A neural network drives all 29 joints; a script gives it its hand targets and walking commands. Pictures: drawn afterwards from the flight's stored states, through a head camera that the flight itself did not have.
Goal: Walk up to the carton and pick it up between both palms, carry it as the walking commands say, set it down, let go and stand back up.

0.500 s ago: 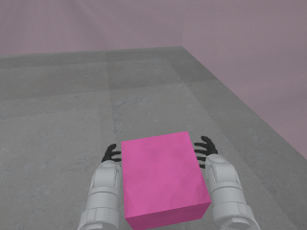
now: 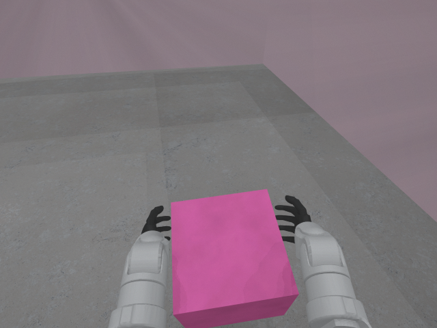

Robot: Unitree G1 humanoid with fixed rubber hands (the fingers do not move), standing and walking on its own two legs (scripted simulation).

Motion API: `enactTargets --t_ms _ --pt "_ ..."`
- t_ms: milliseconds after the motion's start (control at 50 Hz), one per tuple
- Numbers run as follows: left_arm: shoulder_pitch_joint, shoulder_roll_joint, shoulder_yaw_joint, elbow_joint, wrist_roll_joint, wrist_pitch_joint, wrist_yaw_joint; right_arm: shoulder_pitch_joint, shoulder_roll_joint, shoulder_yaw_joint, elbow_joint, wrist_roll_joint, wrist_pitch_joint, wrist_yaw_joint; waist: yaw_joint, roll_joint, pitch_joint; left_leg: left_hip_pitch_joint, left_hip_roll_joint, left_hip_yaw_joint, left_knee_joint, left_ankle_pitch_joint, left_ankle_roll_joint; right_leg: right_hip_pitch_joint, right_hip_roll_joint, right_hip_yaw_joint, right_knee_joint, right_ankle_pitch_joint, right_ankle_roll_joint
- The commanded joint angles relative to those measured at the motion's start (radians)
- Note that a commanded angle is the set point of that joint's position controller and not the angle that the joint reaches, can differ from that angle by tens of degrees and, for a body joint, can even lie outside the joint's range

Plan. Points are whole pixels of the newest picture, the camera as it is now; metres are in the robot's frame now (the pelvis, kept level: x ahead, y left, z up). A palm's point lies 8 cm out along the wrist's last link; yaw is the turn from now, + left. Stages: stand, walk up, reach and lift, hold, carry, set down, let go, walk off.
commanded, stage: reach and lift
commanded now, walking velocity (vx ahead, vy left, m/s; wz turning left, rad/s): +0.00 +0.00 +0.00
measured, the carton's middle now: (227, 259) +0.30 -0.01 -0.05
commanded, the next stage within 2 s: hold in 0.28 s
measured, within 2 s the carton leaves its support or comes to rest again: neither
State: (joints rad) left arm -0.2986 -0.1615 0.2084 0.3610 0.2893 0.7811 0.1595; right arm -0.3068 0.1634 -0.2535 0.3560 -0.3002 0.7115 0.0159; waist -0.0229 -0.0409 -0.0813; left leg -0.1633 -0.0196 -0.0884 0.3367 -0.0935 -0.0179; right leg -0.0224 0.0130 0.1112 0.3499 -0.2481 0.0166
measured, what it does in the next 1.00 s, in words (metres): stands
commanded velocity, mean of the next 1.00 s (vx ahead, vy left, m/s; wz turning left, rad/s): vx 0.00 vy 0.00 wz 0.00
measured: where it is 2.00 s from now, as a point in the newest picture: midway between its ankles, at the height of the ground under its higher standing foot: outside the picture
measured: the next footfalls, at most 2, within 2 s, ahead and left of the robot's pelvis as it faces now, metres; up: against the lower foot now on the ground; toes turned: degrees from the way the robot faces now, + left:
none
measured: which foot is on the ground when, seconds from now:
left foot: down 0.00-1.00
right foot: down 0.00-1.00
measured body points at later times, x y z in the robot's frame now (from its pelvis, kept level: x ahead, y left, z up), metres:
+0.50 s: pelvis -0.01 +0.02 +0.00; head -0.07 +0.04 +0.44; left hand +0.30 +0.15 +0.03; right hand +0.29 -0.15 +0.05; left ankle +0.06 +0.13 -0.75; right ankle -0.03 -0.14 -0.75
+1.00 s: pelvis +0.00 +0.00 +0.00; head -0.06 +0.02 +0.45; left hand +0.30 +0.14 +0.03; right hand +0.30 -0.15 +0.05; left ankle +0.06 +0.13 -0.75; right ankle -0.03 -0.14 -0.75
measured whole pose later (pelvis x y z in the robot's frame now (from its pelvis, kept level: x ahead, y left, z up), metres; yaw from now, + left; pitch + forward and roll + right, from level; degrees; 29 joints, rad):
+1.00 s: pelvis +0.00 +0.00 +0.00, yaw +0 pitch -5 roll +0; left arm -0.28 -0.16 0.19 0.34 0.27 0.79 0.17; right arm -0.30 0.16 -0.24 0.34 -0.30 0.73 0.02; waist -0.01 -0.04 -0.07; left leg -0.15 -0.02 -0.08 0.34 -0.10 -0.02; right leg -0.02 0.01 0.12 0.36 -0.26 0.02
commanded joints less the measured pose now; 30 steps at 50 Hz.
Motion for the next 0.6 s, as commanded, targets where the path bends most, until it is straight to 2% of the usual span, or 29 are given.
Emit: enactTargets --t_ms 0,200,340,360,440,460,480,580 --pt "-0.599 -1.040 -0.542 -0.140 -0.324 -0.077 -0.468 -0.518 1.009 0.528 -0.057 0.292 -0.042 0.295 -0.002 0.033 -0.282 0.344 -0.084 0.043 0.026 0.189 -0.023 -0.199 0.070 -0.041 -0.080 0.189 -0.014" --pt "-0.605 -1.061 -0.544 -0.126 -0.329 -0.068 -0.460 -0.534 0.984 0.508 -0.054 0.284 -0.043 0.308 -0.006 0.042 -0.248 0.348 -0.076 0.041 0.019 0.130 -0.031 -0.231 0.071 -0.051 -0.083 0.116 -0.025" --pt "-0.655 -1.075 -0.518 -0.080 -0.317 -0.075 -0.461 -0.591 0.972 0.469 -0.013 0.269 -0.053 0.322 -0.008 0.038 -0.227 0.350 -0.071 0.040 0.020 0.023 -0.034 -0.281 0.062 -0.055 -0.087 0.010 -0.040" --pt "-0.644 -1.076 -0.506 -0.065 -0.312 -0.076 -0.461 -0.601 0.968 0.466 -0.013 0.267 -0.053 0.324 -0.005 0.024 -0.221 0.351 -0.068 0.039 0.020 0.012 -0.032 -0.286 0.062 -0.057 -0.087 -0.003 -0.039" --pt "-0.666 -1.093 -0.499 -0.043 -0.310 -0.080 -0.460 -0.620 0.963 0.448 0.008 0.263 -0.059 0.331 -0.006 0.046 -0.236 0.357 -0.061 0.039 0.019 -0.012 -0.037 -0.295 0.061 -0.057 -0.081 -0.022 -0.044" --pt "-0.662 -1.091 -0.498 -0.042 -0.310 -0.082 -0.460 -0.616 0.962 0.445 0.012 0.258 -0.059 0.331 -0.006 0.030 -0.235 0.355 -0.058 0.037 0.016 -0.001 -0.037 -0.292 0.064 -0.059 -0.079 -0.014 -0.042" --pt "-0.668 -1.098 -0.502 -0.045 -0.313 -0.082 -0.460 -0.622 0.960 0.446 0.005 0.261 -0.060 0.332 -0.007 0.050 -0.241 0.349 -0.056 0.038 0.016 0.001 -0.040 -0.284 0.067 -0.059 -0.073 -0.007 -0.041" --pt "-0.655 -1.094 -0.485 -0.030 -0.305 -0.082 -0.459 -0.612 0.970 0.443 0.013 0.259 -0.056 0.333 -0.002 0.049 -0.256 0.346 -0.055 0.040 0.016 0.026 -0.035 -0.272 0.069 -0.060 -0.067 0.015 -0.034"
